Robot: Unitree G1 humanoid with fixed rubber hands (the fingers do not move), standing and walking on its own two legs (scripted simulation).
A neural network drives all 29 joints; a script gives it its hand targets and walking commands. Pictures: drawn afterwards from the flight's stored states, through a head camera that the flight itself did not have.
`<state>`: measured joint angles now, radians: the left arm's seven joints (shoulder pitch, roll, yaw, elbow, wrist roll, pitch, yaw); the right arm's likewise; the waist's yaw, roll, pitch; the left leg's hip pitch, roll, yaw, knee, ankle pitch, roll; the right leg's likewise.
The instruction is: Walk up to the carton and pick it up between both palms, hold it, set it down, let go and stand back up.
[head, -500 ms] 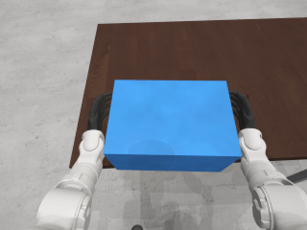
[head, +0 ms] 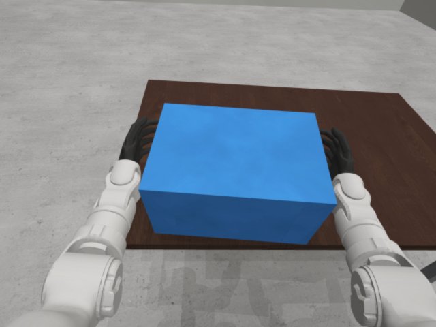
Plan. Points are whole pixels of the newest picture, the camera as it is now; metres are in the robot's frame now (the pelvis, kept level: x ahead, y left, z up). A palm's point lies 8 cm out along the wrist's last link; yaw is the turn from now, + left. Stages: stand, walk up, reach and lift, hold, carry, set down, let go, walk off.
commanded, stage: reach and lift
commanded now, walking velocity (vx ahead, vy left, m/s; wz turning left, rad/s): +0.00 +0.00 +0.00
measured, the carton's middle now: (234, 173) +0.40 -0.01 +0.07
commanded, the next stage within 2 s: hold in 1.04 s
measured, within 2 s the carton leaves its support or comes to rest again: neither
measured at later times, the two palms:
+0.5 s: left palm (118, 143) +0.39 +0.21 +0.15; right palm (339, 156) +0.39 -0.20 +0.14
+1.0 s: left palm (118, 147) +0.36 +0.20 +0.16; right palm (349, 168) +0.36 -0.21 +0.14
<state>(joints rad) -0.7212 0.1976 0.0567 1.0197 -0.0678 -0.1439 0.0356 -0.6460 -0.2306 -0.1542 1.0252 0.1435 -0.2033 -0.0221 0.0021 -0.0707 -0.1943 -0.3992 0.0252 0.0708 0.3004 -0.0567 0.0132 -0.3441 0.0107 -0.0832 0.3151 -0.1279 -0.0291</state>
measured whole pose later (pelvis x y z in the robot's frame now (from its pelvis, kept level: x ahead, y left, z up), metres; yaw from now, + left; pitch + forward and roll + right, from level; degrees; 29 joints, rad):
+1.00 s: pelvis +0.02 +0.00 +0.00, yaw +0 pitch -4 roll +0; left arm -0.40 0.10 0.27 0.08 0.10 0.55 -0.10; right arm -0.42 -0.17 -0.10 0.38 0.16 0.28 -0.07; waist -0.04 -0.04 -0.02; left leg -0.09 0.02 0.07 0.28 -0.12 0.01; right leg -0.03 0.01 -0.08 0.28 -0.19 -0.02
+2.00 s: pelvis +0.01 +0.00 +0.00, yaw +0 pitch -4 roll +0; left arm -0.47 0.12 0.29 0.01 0.13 0.72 -0.09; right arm -0.55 -0.20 -0.09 0.43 0.22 0.39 -0.05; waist -0.03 -0.07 -0.05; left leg -0.11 0.02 0.07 0.29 -0.11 0.01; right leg -0.04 0.00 -0.08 0.28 -0.17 -0.02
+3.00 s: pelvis +0.02 +0.00 +0.00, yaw +0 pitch -2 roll +0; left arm -0.45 0.10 0.31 -0.04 0.13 0.73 -0.10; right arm -0.53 -0.22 -0.09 0.34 0.23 0.43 -0.07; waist -0.06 -0.02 -0.04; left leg -0.13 0.02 0.07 0.29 -0.11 0.00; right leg -0.06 0.01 -0.08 0.27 -0.17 -0.03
